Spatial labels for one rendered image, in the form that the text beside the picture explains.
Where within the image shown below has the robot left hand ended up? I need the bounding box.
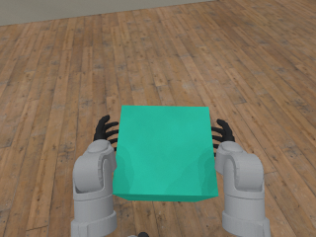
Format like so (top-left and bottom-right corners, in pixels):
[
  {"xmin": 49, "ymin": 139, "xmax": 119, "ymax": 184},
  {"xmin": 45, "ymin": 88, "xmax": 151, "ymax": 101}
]
[{"xmin": 93, "ymin": 115, "xmax": 119, "ymax": 151}]

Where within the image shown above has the right robot forearm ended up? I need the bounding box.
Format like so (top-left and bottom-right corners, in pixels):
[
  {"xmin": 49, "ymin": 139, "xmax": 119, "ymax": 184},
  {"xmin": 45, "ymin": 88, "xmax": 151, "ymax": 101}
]
[{"xmin": 214, "ymin": 141, "xmax": 272, "ymax": 237}]

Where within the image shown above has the left robot forearm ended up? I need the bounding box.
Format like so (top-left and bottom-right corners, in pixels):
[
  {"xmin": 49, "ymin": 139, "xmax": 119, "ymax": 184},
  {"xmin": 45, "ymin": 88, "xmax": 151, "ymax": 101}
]
[{"xmin": 70, "ymin": 139, "xmax": 118, "ymax": 237}]

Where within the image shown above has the carton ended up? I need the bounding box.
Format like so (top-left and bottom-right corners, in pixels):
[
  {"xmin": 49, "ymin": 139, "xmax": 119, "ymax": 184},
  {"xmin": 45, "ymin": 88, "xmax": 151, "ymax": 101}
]
[{"xmin": 113, "ymin": 105, "xmax": 219, "ymax": 202}]

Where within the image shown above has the robot right hand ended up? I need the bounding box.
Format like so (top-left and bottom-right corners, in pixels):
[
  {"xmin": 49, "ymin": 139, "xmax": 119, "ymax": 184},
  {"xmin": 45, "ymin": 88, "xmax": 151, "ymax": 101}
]
[{"xmin": 211, "ymin": 118, "xmax": 235, "ymax": 157}]

